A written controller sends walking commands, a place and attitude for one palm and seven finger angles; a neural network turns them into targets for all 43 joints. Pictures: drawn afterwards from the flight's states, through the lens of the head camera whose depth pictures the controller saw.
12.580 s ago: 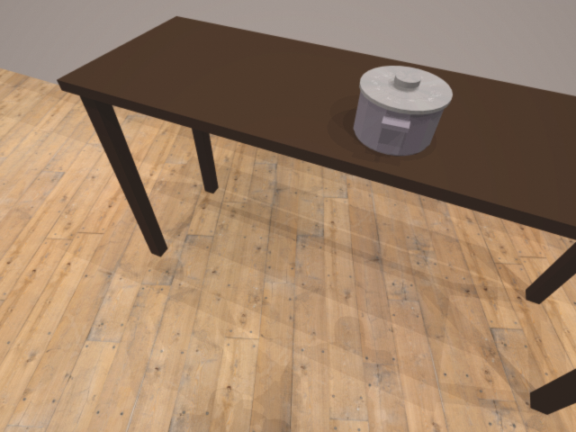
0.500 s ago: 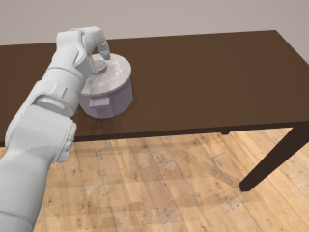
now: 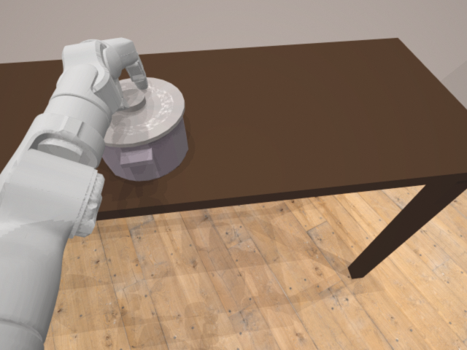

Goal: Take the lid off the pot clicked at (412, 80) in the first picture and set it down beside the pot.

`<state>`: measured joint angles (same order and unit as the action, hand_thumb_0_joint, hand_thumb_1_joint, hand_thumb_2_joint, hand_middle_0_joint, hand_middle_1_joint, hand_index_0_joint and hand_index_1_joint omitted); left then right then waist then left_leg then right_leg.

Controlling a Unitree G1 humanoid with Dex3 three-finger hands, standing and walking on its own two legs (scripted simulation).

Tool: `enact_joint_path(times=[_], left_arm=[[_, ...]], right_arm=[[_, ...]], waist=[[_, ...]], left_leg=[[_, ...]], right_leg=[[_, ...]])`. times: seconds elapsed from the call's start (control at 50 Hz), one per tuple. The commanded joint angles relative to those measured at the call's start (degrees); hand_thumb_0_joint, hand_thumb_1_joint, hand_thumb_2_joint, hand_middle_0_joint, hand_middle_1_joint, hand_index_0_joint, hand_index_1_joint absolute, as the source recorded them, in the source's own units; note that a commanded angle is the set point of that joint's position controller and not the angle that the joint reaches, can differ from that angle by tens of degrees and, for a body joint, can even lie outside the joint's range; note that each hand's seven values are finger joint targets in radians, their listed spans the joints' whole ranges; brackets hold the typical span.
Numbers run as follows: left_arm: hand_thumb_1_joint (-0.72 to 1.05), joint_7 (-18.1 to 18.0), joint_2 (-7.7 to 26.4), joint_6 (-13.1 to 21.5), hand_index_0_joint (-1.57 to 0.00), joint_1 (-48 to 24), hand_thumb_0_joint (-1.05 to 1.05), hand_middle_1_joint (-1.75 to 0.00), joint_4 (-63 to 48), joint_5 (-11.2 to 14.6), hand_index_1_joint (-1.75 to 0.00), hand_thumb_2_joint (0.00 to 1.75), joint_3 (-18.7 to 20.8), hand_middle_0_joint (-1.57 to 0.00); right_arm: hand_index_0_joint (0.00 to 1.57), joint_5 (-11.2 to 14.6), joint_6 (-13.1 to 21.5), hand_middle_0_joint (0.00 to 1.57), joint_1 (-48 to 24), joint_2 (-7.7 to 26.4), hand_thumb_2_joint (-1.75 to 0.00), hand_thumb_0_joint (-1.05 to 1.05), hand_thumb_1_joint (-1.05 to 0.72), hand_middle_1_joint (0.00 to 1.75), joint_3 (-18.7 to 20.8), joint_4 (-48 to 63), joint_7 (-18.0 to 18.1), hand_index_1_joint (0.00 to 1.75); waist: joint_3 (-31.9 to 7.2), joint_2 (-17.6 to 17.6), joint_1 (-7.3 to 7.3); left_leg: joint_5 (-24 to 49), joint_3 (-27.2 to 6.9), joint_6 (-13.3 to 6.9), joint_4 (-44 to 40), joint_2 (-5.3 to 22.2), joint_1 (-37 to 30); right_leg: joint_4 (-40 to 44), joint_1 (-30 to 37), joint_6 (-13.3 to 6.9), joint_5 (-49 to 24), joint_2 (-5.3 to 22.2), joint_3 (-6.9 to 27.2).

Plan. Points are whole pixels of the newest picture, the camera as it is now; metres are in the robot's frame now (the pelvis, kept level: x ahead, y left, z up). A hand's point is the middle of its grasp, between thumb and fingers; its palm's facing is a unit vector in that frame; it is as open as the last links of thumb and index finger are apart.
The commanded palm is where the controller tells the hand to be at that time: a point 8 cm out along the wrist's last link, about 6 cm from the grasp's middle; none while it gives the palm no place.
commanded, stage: lower the open fingers around the knob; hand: left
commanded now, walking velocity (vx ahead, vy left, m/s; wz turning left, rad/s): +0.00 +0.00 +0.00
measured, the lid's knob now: (130, 100) +0.52 +0.14 +0.15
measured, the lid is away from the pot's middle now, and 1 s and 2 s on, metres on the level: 0.00 0.00 0.00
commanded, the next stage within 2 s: close the fingers and squeeze the knob in 0.84 s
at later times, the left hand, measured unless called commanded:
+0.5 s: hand (120, 93) +0.50 +0.14 +0.18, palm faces -0.39 -0.08 -0.92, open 10.3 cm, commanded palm +0.50 +0.14 +0.23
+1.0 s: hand (119, 99) +0.49 +0.14 +0.18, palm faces -0.37 -0.10 -0.92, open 10.4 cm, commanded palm +0.48 +0.15 +0.22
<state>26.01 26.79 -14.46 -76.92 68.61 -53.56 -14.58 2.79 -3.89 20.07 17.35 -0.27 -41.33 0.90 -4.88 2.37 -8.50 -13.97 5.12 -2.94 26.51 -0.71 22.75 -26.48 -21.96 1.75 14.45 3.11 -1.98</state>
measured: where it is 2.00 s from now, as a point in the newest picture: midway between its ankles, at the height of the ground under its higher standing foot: outside the picture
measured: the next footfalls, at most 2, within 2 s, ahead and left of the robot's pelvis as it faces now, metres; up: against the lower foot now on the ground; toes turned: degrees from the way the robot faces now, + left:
none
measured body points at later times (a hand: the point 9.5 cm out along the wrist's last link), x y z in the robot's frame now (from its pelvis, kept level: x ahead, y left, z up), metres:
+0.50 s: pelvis +0.00 +0.00 +0.00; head +0.05 -0.01 +0.45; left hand +0.51 +0.14 +0.23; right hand +0.03 -0.27 -0.13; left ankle -0.01 +0.09 -0.74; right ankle -0.02 -0.14 -0.74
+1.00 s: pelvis +0.00 +0.00 +0.00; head +0.04 -0.01 +0.45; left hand +0.50 +0.15 +0.23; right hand +0.04 -0.27 -0.13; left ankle -0.01 +0.09 -0.74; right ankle -0.02 -0.14 -0.74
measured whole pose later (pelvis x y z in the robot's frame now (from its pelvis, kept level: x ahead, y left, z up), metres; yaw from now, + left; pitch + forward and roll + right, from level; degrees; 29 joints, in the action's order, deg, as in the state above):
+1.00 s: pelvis +0.00 +0.00 +0.00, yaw +1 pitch +9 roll +0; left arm 25.9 25.4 -14.8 -74.0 64.7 -52.5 -16.0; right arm 2.9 -4.7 18.1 16.5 -0.6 -40.0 0.4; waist -5.0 2.4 -7.4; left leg -13.9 4.5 -2.9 26.8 -0.9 22.2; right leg -26.8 -21.2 1.7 14.6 3.2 -2.4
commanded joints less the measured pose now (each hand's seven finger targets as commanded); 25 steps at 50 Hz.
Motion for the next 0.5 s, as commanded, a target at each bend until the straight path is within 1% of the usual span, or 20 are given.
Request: enact_joint_path(times=[0.0, 0.02, 0.04, 0.06, 0.08, 0.1, 0.12, 0.14, 0.16, 0.2, 0.22, 0.26, 0.3, 0.34, 0.36, 0.4, 0.42, 0.44, 0.46, 0.48], left_arm=[[-0.41, -0.8, 9.5, -0.7, -0.85, -25.7, 0.00, -0.08, -8.0, 0.2, -0.08, 1.65, 0.5, -0.85], [-0.41, -0.9, 11.3, -0.7, -0.85, -24.1, 0.00, -0.08, -7.3, -0.6, -0.08, 1.65, 2.2, -0.85], [-0.41, -0.5, 8.9, -0.8, -0.85, -23.6, 0.00, -0.08, -5.9, -0.8, -0.08, 1.65, -0.1, -0.85], [-0.41, -0.6, 9.4, -0.9, -0.85, -24.9, 0.00, -0.08, -6.9, -0.9, -0.08, 1.65, 0.4, -0.85], [-0.41, -0.4, 7.3, -1.3, -0.85, -24.9, 0.00, -0.08, -5.1, -0.8, -0.08, 1.65, -1.3, -0.85], [-0.41, -0.5, 6.7, -1.2, -0.85, -25.4, 0.00, -0.08, -5.9, 0.4, -0.08, 1.65, -1.4, -0.85], [-0.41, -0.8, 9.8, -1.3, -0.85, -26.4, 0.00, -0.08, -7.0, -0.5, -0.08, 1.65, 0.7, -0.85], [-0.41, -0.7, 8.9, -1.4, -0.85, -28.5, 0.00, -0.08, -7.6, -0.6, -0.08, 1.65, -0.1, -0.85], [-0.41, -0.6, 7.9, -1.7, -0.85, -27.8, 0.00, -0.08, -6.4, -0.2, -0.08, 1.65, -0.4, -0.85], [-0.41, -0.5, 5.6, -2.0, -0.85, -26.9, 0.00, -0.08, -4.6, 1.2, -0.08, 1.65, -1.6, -0.85], [-0.41, -0.4, 7.5, -2.0, -0.85, -28.5, 0.00, -0.08, -6.1, 0.5, -0.08, 1.65, -0.6, -0.85], [-0.41, -0.3, 8.0, -2.2, -0.85, -28.0, 0.00, -0.08, -5.0, 0.1, -0.08, 1.65, -0.3, -0.85], [-0.41, -0.2, 5.4, -1.9, -0.85, -27.9, 0.00, -0.08, -6.0, 1.3, -0.08, 1.65, -1.7, -0.85], [-0.41, -0.1, 5.9, -1.5, -0.85, -28.1, 0.00, -0.08, -7.4, 0.2, -0.08, 1.65, -1.4, -0.85], [-0.41, 0.1, 4.4, -1.5, -0.85, -27.8, 0.00, -0.08, -7.2, 0.2, -0.08, 1.65, -2.4, -0.85], [-0.41, 0.2, 4.3, -1.4, -0.85, -26.3, 0.00, -0.08, -7.1, 1.4, -0.08, 1.65, -2.0, -0.85], [-0.41, 0.1, 6.9, -1.3, -0.85, -27.5, 0.00, -0.08, -8.0, 0.8, -0.08, 1.65, -0.2, -0.85], [-0.41, 0.1, 7.5, -1.5, -0.85, -27.1, 0.00, -0.08, -6.5, 0.5, -0.08, 1.65, -0.1, -0.85], [-0.41, 0.1, 6.9, -1.6, -0.85, -28.1, 0.00, -0.08, -6.9, 0.9, -0.08, 1.65, -0.6, -0.85], [-0.41, 0.3, 6.0, -2.0, -0.85, -27.0, 0.00, -0.08, -5.0, 1.2, -0.08, 1.65, -1.2, -0.85]], right_arm=[[0.20, 0.0, 1.5, 0.20, 2.9, 8.7, -0.90, 0.00, -0.90, 0.30, 3.3, 5.3, 0.7, 0.30], [0.20, -0.1, 1.5, 0.20, 3.0, 8.6, -0.90, 0.00, -0.90, 0.30, 3.3, 5.3, 0.5, 0.30], [0.20, 0.1, 1.2, 0.20, 2.5, 8.5, -0.90, 0.00, -0.90, 0.30, 3.0, 5.2, 0.4, 0.30], [0.20, 0.1, 1.0, 0.20, 2.8, 8.6, -0.90, 0.00, -0.90, 0.30, 3.1, 5.0, 0.4, 0.30], [0.20, 0.3, 1.0, 0.20, 2.6, 8.6, -0.90, 0.00, -0.90, 0.30, 3.1, 4.9, 0.5, 0.30], [0.20, 0.3, 0.8, 0.20, 3.0, 8.9, -0.90, 0.00, -0.90, 0.30, 3.3, 4.6, 0.5, 0.30], [0.20, 0.2, 0.8, 0.20, 2.8, 8.7, -0.90, 0.00, -0.90, 0.30, 3.2, 4.7, 0.4, 0.30], [0.20, 0.0, 0.9, 0.20, 2.4, 8.6, -0.90, 0.00, -0.90, 0.30, 3.1, 4.9, 0.4, 0.30], [0.20, 0.1, 1.0, 0.20, 2.5, 8.3, -0.90, 0.00, -0.90, 0.30, 3.1, 4.8, 0.5, 0.30], [0.20, 0.1, 0.8, 0.20, 3.2, 8.8, -0.90, 0.00, -0.90, 0.30, 3.2, 4.0, 0.6, 0.30], [0.20, 0.0, 0.9, 0.20, 3.0, 8.5, -0.90, 0.00, -0.90, 0.30, 3.1, 4.2, 0.4, 0.30], [0.20, 0.0, 1.0, 0.20, 2.8, 8.7, -0.90, 0.00, -0.90, 0.30, 3.0, 4.2, 0.6, 0.30], [0.20, 0.0, 0.9, 0.20, 2.9, 8.8, -0.90, 0.00, -0.90, 0.30, 3.2, 4.2, 0.6, 0.30], [0.20, -0.2, 1.0, 0.20, 2.6, 8.3, -0.90, 0.00, -0.90, 0.30, 3.2, 4.5, 0.2, 0.30], [0.20, -0.2, 1.0, 0.20, 2.4, 8.1, -0.90, 0.00, -0.90, 0.30, 3.1, 4.5, 0.2, 0.30], [0.20, -0.3, 0.9, 0.20, 2.9, 8.5, -0.90, 0.00, -0.90, 0.30, 3.4, 4.5, 0.3, 0.30], [0.20, -0.4, 0.8, 0.20, 2.8, 8.4, -0.90, 0.00, -0.90, 0.30, 3.2, 4.3, 0.3, 0.30], [0.20, -0.2, 0.8, 0.20, 2.7, 8.4, -0.90, 0.00, -0.90, 0.30, 3.0, 4.5, 0.3, 0.30], [0.20, -0.2, 0.9, 0.20, 2.6, 8.3, -0.90, 0.00, -0.90, 0.30, 2.9, 4.5, 0.5, 0.30], [0.20, 0.0, 1.0, 0.20, 2.5, 8.2, -0.90, 0.00, -0.90, 0.30, 2.9, 4.3, 0.6, 0.30]], waist=[[-19.5, -2.8, 0.16], [-20.1, -4.4, 0.61], [-18.6, -3.9, 0.05], [-18.7, -4.9, -0.13], [-16.8, -5.5, -0.81], [-17.0, -4.8, -0.83], [-18.2, -5.0, -0.40], [-18.7, -3.6, -0.61], [-18.6, -4.7, -0.76], [-17.0, -4.1, -1.35], [-18.4, -5.8, -1.06], [-18.7, -6.9, -1.20], [-19.7, -5.0, -1.36], [-21.2, -4.4, -0.92], [-20.5, -3.7, -1.00], [-19.7, -3.8, -1.11], [-20.1, -5.1, -0.86], [-19.0, -5.1, -0.81], [-18.7, -5.8, -1.06], [-16.6, -6.6, -1.20]], left_leg=[[21.0, -5.0, -1.8, -0.1, -1.5, -15.0], [21.6, -5.3, -1.8, 0.2, -1.4, -15.3], [21.4, -5.0, -1.7, 0.2, -1.5, -14.7], [20.2, -5.2, -1.7, 0.0, -1.3, -14.8], [18.6, -4.8, -1.8, -0.1, -1.4, -14.4], [19.5, -5.0, -1.8, -0.1, -1.2, -14.4], [18.9, -5.1, -1.7, -0.1, -1.3, -14.7], [18.8, -5.0, -1.7, 0.0, -1.5, -15.0], [18.2, -5.3, -1.7, -0.1, -1.6, -15.0], [18.3, -5.2, -1.7, 0.0, -1.3, -14.5], [17.5, -5.4, -1.7, -0.1, -1.6, -14.4], [16.6, -5.1, -1.9, 0.0, -1.7, -13.9], [19.7, -5.2, -1.8, 0.5, -1.4, -15.1], [20.8, -5.6, -1.7, 0.9, -1.5, -16.3], [21.8, -5.6, -1.7, 1.1, -1.5, -16.7], [22.1, -5.6, -1.7, 1.3, -1.3, -16.6], [21.0, -5.5, -1.7, 1.1, -1.5, -15.8], [19.4, -5.3, -1.8, 0.7, -1.8, -14.5], [17.5, -5.1, -1.9, 0.3, -2.0, -14.1], [15.6, -4.7, -2.0, 0.1, -2.2, -12.8]], right_leg=[[1.5, 2.0, -3.6, -20.2, -4.1, -1.1], [1.2, 2.4, -3.4, -20.2, -4.3, -0.9], [1.2, 1.2, -3.3, -19.7, -4.4, -1.0], [1.3, 1.1, -3.3, -18.8, -4.5, -1.2], [1.6, -0.4, -3.2, -17.8, -4.6, -1.2], [1.7, -0.4, -3.4, -18.1, -4.4, -1.4], [1.4, 0.2, -3.3, -17.9, -4.5, -1.2], [1.2, 0.0, -3.4, -18.1, -4.4, -1.2], [1.2, -0.3, -3.4, -17.5, -4.5, -1.2], [1.6, -1.5, -3.5, -17.4, -4.4, -1.5], [1.4, -0.2, -3.2, -17.5, -4.6, -1.3], [1.2, 0.2, -3.2, -17.7, -4.6, -1.2], [1.1, -0.4, -3.4, -19.1, -4.3, -1.3], [0.7, -0.5, -3.3, -18.9, -4.5, -1.2], [0.6, -1.3, -3.3, -18.9, -4.5, -1.3], [1.0, -1.3, -3.4, -19.2, -4.4, -1.4], [0.9, -0.1, -3.2, -19.4, -4.6, -1.3], [1.0, 0.1, -3.3, -18.9, -4.7, -1.2], [1.2, 0.6, -3.3, -18.6, -4.6, -1.2], [1.5, 0.3, -3.2, -18.1, -4.7, -1.3]])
